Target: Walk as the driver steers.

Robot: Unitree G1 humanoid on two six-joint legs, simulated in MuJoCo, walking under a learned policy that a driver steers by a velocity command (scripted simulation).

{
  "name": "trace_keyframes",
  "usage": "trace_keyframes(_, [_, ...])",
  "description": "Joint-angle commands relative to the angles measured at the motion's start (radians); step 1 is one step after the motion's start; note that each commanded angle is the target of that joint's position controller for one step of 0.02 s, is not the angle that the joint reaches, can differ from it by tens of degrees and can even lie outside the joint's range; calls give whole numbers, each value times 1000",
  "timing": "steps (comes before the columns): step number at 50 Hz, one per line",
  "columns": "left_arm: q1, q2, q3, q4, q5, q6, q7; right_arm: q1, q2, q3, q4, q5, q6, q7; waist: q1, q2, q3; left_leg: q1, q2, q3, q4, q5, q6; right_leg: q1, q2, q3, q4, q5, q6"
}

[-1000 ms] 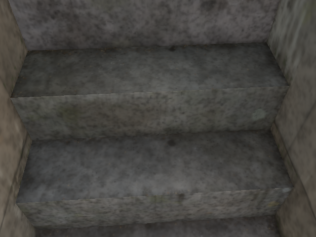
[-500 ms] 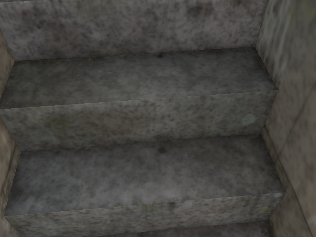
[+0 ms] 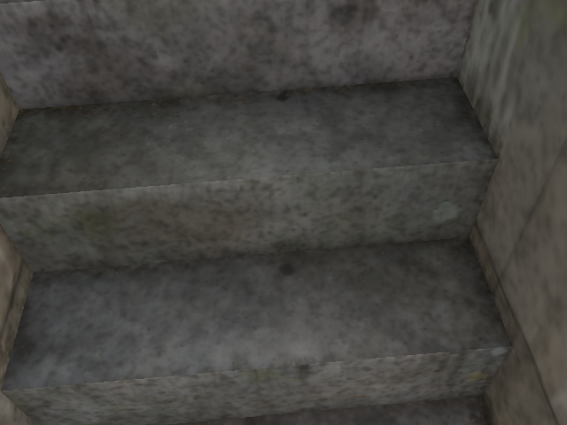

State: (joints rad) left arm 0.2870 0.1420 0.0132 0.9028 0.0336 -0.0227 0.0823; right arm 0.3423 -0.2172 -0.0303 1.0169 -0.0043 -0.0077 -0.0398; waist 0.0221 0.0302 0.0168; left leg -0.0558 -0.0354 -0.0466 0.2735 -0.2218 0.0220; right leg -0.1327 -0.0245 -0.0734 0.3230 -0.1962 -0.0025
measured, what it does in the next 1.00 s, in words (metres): steps on the spot: right foot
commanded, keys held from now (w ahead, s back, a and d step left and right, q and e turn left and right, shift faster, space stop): w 1.00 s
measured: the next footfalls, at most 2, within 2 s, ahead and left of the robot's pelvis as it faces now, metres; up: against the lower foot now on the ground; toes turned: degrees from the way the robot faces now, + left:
right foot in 0.62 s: +0.12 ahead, -0.10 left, +0.00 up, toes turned -5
left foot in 1.08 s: +0.06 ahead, +0.20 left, +0.00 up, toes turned +3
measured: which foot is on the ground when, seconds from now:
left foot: down 0.00-0.62, up 0.64-1.00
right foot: down 0.00-0.28, up 0.30-0.60, down 0.62-1.00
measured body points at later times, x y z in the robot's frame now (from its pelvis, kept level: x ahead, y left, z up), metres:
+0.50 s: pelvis +0.03 +0.02 +0.00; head +0.04 +0.03 +0.45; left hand +0.13 +0.28 -0.13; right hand +0.06 -0.24 -0.14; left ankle -0.05 +0.11 -0.75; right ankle -0.01 -0.10 -0.63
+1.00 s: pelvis +0.04 +0.04 +0.00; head +0.06 +0.02 +0.45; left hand +0.05 +0.32 -0.11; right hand +0.22 -0.14 -0.12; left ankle +0.01 +0.19 -0.63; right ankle +0.08 -0.09 -0.75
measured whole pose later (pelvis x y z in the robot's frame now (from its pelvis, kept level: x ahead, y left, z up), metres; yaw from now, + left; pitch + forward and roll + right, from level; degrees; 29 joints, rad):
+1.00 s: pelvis +0.04 +0.04 +0.00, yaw +2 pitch +0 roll +1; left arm 0.39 0.21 0.04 0.80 0.01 -0.01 0.12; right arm 0.16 -0.16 0.03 0.66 -0.03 0.04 -0.01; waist 0.05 0.04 0.02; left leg -0.55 0.04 0.00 1.25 -0.26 -0.04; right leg -0.22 -0.11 -0.09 0.34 -0.13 -0.02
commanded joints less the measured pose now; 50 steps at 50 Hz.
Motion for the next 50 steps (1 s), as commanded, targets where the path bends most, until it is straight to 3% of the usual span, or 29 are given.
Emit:
trace_keyframes(1, [21, 114, 29, -61, -1, -8, 8, 67, -57, -6, -22, -2, -15, -2, 3, -90, 42, -62, 93, -58, -42, 162, 48, 20, -180, 167, -92, 47, -32])
trace_keyframes(9, [69, 164, 71, -101, -12, 28, 21, 43, -94, -34, -102, -2, -17, 10, 15, -74, -15, -114, 92, -44, 83, 366, 59, 71, -185, 133, 43, 341, -66])
trace_keyframes(10, [63, 151, 67, -103, -15, 24, 22, 50, -68, -28, -112, 3, -16, 6, 8, -80, -21, -91, 96, -51, 74, 394, 49, 49, -179, 121, 47, 335, -64])
trace_keyframes(11, [19, 25, 21, -92, -28, 19, 3, 81, 51, 17, -92, -3, -29, -4, -27, -94, -79, 49, 139, -108, -77, 408, 26, -8, -114, 41, -18, 117, -21])
trace_keyframes(12, [-8, 27, 21, -97, -36, 21, -9, 38, 8, 17, -107, -18, -42, -12, -11, -58, 8, 51, 139, -112, -74, 452, 13, -62, -82, 31, -5, 27, 1])
trace_keyframes(14, [-16, 62, 20, -101, -39, 8, -6, -34, -39, 10, -144, -36, -41, -12, -4, 27, -3, 83, 159, -124, -60, 612, 8, -52, -74, 30, -28, 46, 8])
trace_keyframes(15, [-16, 179, 50, -101, -43, -14, -16, 36, -237, -56, -154, -2, -33, 12, -60, 76, -82, 174, 119, -174, -19, 377, 44, -142, 7, -22, 175, -168, 27])
trace_keyframes(17, [-126, 146, 35, -148, -55, -36, -21, 24, -199, -54, -212, -10, -31, 7, -99, 88, 25, 126, 274, -372, -101, 11, 208, -420, -23, 29, 464, -262, 38])
trace_keyframes(19, [-40, 145, 47, -125, -70, -42, -32, 44, -154, -39, -198, -26, -63, 8, -59, 97, 67, 120, 380, -399, -101, 144, 341, -622, -51, 137, 938, -363, 56])
trace_keyframes(22, [-8, 159, 53, -104, -32, -67, -44, 113, -142, -40, -159, -16, -48, 14, -55, -7, 43, 182, 284, -222, -42, 434, 290, -746, -58, 87, 1083, -270, 61])
trace_keyframes(25, [-17, 91, 32, -97, -31, -76, -64, 56, -169, -46, -168, -11, -27, 8, -24, 42, 26, 62, 249, -139, -12, 595, 273, -645, -60, 19, 1053, -237, 78])
trace_keyframes(26, [-100, 29, 3, -180, 24, -25, -56, -70, -88, -7, -193, -40, -58, -15, 24, 65, 68, -139, 209, -10, 8, 740, 230, -437, -75, 40, 935, -250, 32])
trace_keyframes(27, [-90, 39, 0, -196, 26, -6, -50, -133, -70, 4, -209, -20, -67, -24, 50, 43, 55, -224, 144, 57, 27, 850, 181, -262, -56, 6, 683, -197, 16])
trace_keyframes(28, [-93, 60, 5, -221, 14, 7, -30, -102, -114, -3, -193, -1, -65, -26, 39, 78, 22, -202, 152, 28, 64, 1052, 183, -164, -1, -36, 568, -137, 0])
trace_keyframes(29, [109, 124, 44, -194, -3, 28, 13, -167, -204, -40, -215, 6, -33, -13, 134, 137, -41, -161, 126, 36, 220, 1125, 177, -44, 41, -55, 432, -19, -19])
trace_keyframes(30, [361, 132, 58, -109, -8, 29, 38, -265, -182, -38, -245, 25, -19, 6, 246, 110, -134, -213, 91, 47, 405, 1015, 146, 174, 36, -67, 200, 281, -13])
trace_keyframes(31, [512, 144, 62, -47, -1, 22, 52, -328, -126, -28, -266, 33, -21, 27, 295, -18, -112, -320, -5, 65, 669, 487, 105, 277, 17, -65, -43, 520, 10])
trace_keyframes(32, [490, 150, 48, -30, -5, 8, 58, -312, 0, -6, -284, 3, -36, 33, 215, -188, -112, -521, -117, -28, 1123, -207, 52, 307, -188, 157, 41, 946, -20])
trace_keyframes(33, [430, 212, 48, -71, 13, -12, 42, -17, 81, -2, -270, 0, -44, 43, 50, -204, -197, -535, -164, -297, 1429, -186, 27, 183, -424, 443, 94, 1356, -141])
trace_keyframes(34, [220, 248, 64, -144, 13, -10, 25, 96, 24, -16, -231, -9, -24, 40, -34, -140, -187, -549, -140, -262, 1566, -162, 2, 50, -503, 508, 30, 1002, -282])
trace_keyframes(36, [-47, 158, 36, -193, -1, -5, 6, -26, -56, -37, -296, -71, 24, 32, -98, -43, 5, -638, -83, -153, 1723, -145, -34, -212, -408, 412, -36, 266, -280])
trace_keyframes(37, [-37, 130, 21, -179, 5, -1, 4, -106, -45, -34, -344, -91, 51, 32, -65, -36, 30, -679, -96, -147, 1766, -128, -40, -269, -349, 323, -16, 230, -262])
trace_keyframes(41, [113, 175, 35, -133, 11, -31, 7, -207, -4, -22, -419, -56, 86, 26, 4, -86, -5, -743, -115, -119, 1695, -48, -65, -174, -244, 156, 30, 260, -222])
trace_keyframes(42, [131, 157, 32, -114, 2, -48, -4, -183, 54, -3, -429, -41, 78, 12, -8, -193, -37, -765, -93, -78, 1687, -43, -49, -152, -216, 152, -40, -127, -220])
trace_keyframes(43, [117, 146, 30, -109, -15, -55, -1, -210, 44, -1, -452, -52, 75, 7, 0, -247, -15, -776, -63, -57, 1635, -46, -48, -152, -209, 170, -95, -247, -225])
trace_keyframes(44, [220, 238, 58, -94, -47, -31, 22, -130, -30, 3, -423, 40, 32, 13, -9, -431, -108, -775, -17, 21, 1597, -139, -108, -9, -243, 209, -189, -370, -225])
trace_keyframes(48, [12, 235, 56, -195, -17, 12, 39, -258, 16, 55, -419, -23, 21, 36, -17, -115, -57, -419, 108, 50, 916, -19, -106, -165, -200, 65, -156, -49, -163])
trace_keyframes(49, [-71, 131, 34, -224, -23, -7, 41, -317, 55, 56, -474, -51, 32, 32, -7, -51, -5, -274, 75, 106, 693, 0, -26, -269, -180, 42, -190, -54, -168])
trace_keyframes(50, [-63, 135, 29, -229, -25, -25, 29, -285, 68, 59, -474, -44, 47, 21, 5, -145, -5, -233, 69, 102, 518, -17, 12, -217, -204, 93, -194, -80, -181])
Velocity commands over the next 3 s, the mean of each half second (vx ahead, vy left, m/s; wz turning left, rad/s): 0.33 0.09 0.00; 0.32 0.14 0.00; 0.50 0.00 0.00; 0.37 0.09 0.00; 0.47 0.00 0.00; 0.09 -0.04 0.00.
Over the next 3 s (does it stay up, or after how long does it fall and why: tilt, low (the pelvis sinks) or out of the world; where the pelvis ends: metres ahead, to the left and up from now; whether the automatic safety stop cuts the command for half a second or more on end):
stays up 0.66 0.17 0.52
